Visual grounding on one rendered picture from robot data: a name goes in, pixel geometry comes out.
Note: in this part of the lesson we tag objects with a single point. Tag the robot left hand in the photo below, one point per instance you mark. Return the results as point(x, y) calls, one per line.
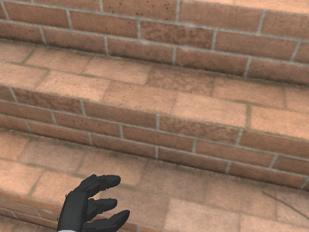
point(78, 208)

